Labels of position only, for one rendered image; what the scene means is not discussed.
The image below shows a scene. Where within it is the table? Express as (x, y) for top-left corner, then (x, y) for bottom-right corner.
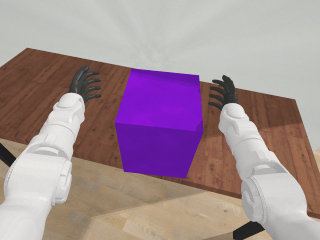
(0, 47), (320, 240)

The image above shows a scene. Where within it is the robot right forearm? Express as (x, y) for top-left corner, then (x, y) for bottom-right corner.
(218, 103), (307, 212)

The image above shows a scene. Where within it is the robot right hand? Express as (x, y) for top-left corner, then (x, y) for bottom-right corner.
(208, 75), (238, 111)

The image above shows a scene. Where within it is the robot left upper arm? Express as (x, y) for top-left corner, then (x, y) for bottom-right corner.
(0, 152), (72, 240)

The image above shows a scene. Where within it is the robot left forearm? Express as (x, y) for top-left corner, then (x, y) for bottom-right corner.
(3, 93), (85, 199)

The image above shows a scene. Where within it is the robot left hand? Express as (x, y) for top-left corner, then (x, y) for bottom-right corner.
(68, 65), (102, 104)

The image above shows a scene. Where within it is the robot right upper arm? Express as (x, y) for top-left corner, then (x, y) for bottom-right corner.
(241, 172), (320, 240)

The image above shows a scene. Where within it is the carton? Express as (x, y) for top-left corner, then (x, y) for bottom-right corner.
(115, 68), (204, 179)

